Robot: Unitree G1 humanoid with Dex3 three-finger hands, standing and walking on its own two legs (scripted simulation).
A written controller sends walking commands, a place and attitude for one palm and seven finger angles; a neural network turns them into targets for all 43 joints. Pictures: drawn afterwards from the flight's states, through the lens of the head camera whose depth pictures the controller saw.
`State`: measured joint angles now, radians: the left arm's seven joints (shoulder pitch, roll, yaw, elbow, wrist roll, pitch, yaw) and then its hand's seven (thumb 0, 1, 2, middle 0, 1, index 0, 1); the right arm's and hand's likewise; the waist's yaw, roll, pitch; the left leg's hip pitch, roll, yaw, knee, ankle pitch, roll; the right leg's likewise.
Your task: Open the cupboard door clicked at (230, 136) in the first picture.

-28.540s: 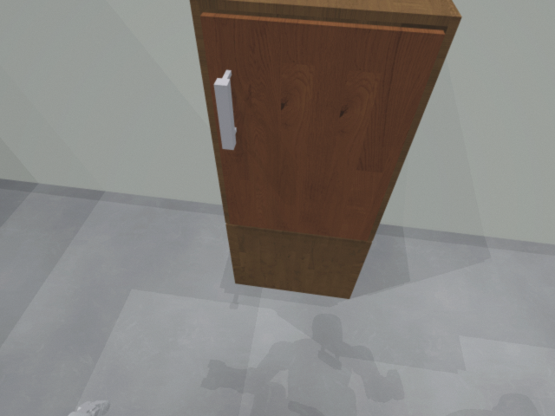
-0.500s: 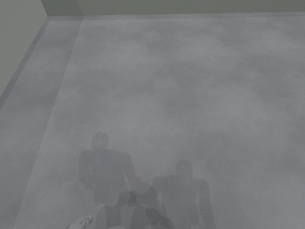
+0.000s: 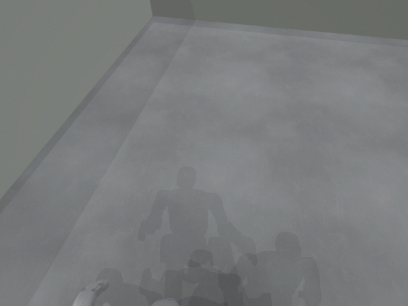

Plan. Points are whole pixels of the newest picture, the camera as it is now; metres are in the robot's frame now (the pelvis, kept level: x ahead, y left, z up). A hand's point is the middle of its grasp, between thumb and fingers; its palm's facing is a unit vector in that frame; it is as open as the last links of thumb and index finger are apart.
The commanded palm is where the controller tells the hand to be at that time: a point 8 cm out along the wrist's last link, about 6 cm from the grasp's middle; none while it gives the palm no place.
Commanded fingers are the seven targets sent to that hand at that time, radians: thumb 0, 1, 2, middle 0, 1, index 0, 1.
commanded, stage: turn to face it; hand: left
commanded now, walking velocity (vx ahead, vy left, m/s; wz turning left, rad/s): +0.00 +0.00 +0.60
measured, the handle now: out of the picture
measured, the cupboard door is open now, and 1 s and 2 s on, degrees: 37 37 37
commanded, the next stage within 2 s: none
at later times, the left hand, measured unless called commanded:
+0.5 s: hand out of the picture +0.02 +0.21 -0.16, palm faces +0.35 -0.90 -0.26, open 7.4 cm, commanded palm none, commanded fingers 0.00 0.90 0.90 -0.20 -0.30 -0.20 -0.30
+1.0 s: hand out of the picture -0.04 +0.17 -0.18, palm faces +0.60 -0.77 -0.21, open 7.4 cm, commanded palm none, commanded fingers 0.00 0.90 0.90 -0.20 -0.30 -0.20 -0.30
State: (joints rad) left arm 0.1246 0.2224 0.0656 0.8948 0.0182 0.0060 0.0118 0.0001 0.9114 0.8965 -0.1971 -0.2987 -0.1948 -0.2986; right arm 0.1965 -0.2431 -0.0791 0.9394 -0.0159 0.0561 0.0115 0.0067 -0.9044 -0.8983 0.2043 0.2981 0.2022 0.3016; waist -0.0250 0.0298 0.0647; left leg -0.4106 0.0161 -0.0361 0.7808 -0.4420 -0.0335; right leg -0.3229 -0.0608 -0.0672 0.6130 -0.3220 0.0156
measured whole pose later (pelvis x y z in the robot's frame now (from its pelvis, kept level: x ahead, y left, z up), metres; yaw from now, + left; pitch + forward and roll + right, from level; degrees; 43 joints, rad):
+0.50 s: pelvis +0.02 -0.02 +0.01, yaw +19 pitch +0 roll +0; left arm 0.17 0.26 0.08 0.92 0.01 0.06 0.01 0.00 0.91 0.90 -0.20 -0.30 -0.19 -0.30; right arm 0.13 -0.22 -0.05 0.89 -0.02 0.04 0.01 0.01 -0.90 -0.90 0.20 0.30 0.20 0.30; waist 0.01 -0.01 0.11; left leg -0.31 0.00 -0.02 0.55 -0.25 0.01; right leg -0.45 -0.08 -0.02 0.98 -0.45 0.08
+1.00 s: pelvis +0.02 -0.04 +0.00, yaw +37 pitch +1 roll +0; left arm 0.18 0.24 0.07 0.92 0.01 0.06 0.01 0.00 0.91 0.90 -0.20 -0.30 -0.20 -0.30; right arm 0.14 -0.22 -0.06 0.89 -0.02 0.03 0.02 0.01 -0.91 -0.90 0.20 0.30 0.20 0.30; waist -0.01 -0.06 0.12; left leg -0.35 0.00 0.05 0.65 -0.31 0.04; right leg -0.41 -0.12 -0.09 0.98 -0.53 0.08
